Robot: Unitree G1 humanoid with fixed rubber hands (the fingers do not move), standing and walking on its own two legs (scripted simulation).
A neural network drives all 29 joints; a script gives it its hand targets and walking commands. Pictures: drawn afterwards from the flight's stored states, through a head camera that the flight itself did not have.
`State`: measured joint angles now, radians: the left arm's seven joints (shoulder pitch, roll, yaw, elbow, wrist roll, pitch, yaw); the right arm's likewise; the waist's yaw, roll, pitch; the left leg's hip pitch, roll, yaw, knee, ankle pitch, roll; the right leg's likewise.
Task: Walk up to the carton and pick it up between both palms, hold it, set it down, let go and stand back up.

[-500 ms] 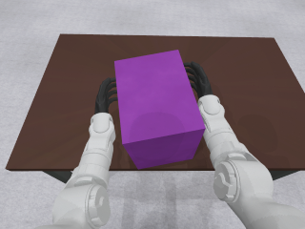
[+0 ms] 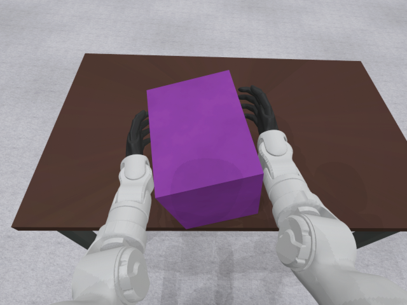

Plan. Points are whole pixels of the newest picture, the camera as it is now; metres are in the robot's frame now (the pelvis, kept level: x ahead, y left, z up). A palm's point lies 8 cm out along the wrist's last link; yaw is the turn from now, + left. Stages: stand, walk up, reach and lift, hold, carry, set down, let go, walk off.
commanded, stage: reach and lift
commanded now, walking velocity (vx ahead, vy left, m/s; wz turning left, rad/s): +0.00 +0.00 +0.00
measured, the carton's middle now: (205, 155) +0.41 +0.02 +0.03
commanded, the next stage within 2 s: none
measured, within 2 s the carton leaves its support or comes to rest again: neither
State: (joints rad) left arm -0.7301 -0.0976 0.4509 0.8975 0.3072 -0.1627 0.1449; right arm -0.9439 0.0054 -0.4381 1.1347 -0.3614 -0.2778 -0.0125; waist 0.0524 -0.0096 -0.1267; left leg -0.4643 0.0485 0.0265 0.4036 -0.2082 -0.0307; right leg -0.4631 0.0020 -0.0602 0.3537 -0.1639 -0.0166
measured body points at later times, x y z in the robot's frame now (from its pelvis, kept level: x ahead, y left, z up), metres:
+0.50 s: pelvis +0.00 +0.00 +0.00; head +0.08 +0.01 +0.44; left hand +0.42 +0.16 +0.04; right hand +0.47 -0.09 +0.09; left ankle -0.03 +0.13 -0.74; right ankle -0.01 -0.11 -0.74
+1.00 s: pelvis -0.01 +0.00 +0.00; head +0.07 +0.00 +0.44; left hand +0.41 +0.16 +0.05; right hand +0.46 -0.09 +0.10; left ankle -0.03 +0.13 -0.74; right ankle -0.01 -0.11 -0.74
